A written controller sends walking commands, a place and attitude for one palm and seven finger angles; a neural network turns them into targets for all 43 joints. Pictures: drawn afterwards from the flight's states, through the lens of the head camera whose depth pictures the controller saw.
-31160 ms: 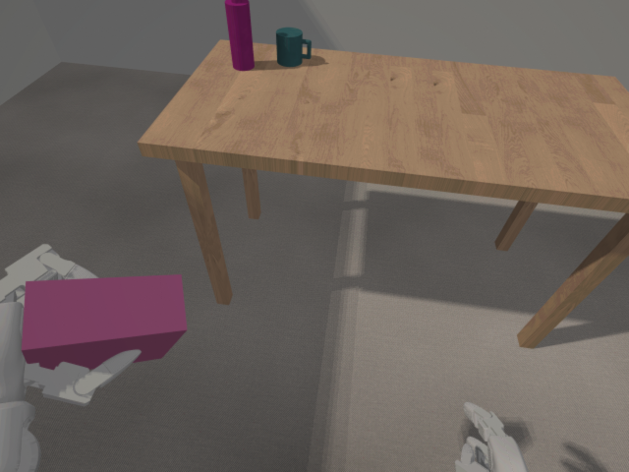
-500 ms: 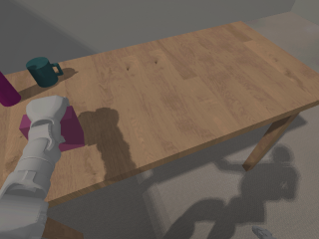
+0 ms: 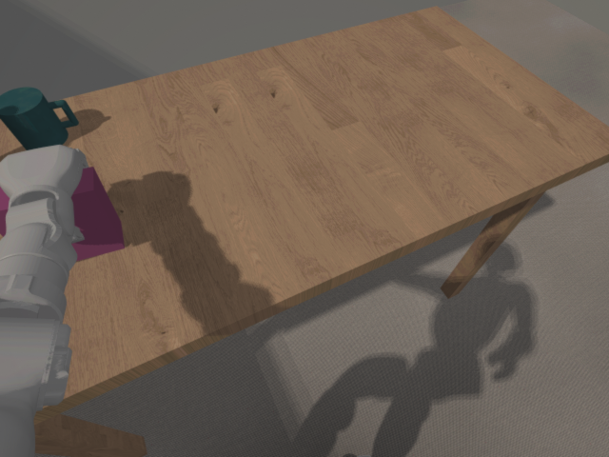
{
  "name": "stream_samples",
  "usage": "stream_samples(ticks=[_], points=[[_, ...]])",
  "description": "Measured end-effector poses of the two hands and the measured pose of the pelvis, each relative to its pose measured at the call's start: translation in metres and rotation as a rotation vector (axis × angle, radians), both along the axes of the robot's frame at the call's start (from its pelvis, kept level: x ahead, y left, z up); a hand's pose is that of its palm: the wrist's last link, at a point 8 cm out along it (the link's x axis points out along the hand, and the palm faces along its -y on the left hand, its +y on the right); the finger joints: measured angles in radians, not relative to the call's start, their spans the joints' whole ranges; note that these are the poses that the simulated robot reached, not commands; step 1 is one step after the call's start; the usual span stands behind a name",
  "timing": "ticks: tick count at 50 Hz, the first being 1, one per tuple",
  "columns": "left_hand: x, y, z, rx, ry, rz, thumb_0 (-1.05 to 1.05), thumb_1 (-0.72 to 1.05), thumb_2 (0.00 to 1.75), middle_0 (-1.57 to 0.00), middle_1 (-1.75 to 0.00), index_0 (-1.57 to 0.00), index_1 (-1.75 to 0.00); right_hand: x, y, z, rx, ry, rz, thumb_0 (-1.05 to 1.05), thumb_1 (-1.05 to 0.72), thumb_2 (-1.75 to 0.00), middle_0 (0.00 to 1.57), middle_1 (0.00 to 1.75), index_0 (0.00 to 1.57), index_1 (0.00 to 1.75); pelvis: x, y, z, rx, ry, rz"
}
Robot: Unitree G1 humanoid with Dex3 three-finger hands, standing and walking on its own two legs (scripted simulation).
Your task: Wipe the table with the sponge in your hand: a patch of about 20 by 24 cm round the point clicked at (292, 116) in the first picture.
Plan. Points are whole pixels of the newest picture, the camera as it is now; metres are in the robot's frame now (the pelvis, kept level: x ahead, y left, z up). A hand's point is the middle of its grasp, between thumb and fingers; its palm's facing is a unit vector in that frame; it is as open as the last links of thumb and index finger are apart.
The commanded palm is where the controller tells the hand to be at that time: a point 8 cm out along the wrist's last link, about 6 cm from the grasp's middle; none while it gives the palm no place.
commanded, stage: wipe forward along the middle lane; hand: left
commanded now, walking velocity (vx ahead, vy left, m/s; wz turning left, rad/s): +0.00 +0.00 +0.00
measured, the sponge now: (69, 229) +0.42 +0.34 +0.02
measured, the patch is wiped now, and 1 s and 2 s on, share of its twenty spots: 1.00 1.00 1.00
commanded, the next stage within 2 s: slide back across to the first lane in 0.32 s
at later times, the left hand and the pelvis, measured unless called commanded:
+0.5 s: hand (55, 179) +0.48 +0.36 +0.07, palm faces -0.15 +0.02 -0.99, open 9.3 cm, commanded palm +0.46 +0.35 +0.11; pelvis +0.01 +0.02 -0.01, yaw -1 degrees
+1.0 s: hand (9, 190) +0.45 +0.41 +0.07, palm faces -0.16 -0.02 -0.99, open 9.3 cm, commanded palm +0.44 +0.41 +0.12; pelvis +0.04 +0.02 +0.00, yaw +0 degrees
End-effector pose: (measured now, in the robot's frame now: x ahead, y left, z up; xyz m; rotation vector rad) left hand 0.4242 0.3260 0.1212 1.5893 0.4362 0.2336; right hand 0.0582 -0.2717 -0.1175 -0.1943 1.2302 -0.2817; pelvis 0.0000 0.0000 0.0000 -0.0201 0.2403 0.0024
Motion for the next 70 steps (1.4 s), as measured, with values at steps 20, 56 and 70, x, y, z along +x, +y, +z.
stream_samples(ticks=[20,56,70], points=[[0.035,0.02,0.001,0.008,0.01,0.023,0.02,-0.52,1.15,-0.82,-1.38,-0.85,-1.42,-0.018,0.019,-0.003,0.003,0.08,-0.022,0.01,-0.9,-0.9,0.2,0.3,0.2,0.3,0.008,0.015,-0.005,-0.014,0.053,0.0],[0.015,0.087,0.003,-0.034,0.017,0.038,-0.01,-0.48,1.14,-0.79,-1.41,-0.81,-1.45,0.057,0.023,0.013,-0.018,0.04,0.025,0.01,-0.9,-0.9,0.2,0.3,0.2,0.3,0.046,0.028,0.003,-0.03,0.017,0.007],[-0.007,0.091,0.001,-0.012,-0.021,0.032,-0.01,-0.46,1.12,-0.78,-1.41,-0.8,-1.46,0.065,0.038,0.01,0.019,0.019,0.041,0.01,-0.9,-0.9,0.2,0.3,0.2,0.3,0.045,0.036,0.004,-0.033,0.003,0.01]])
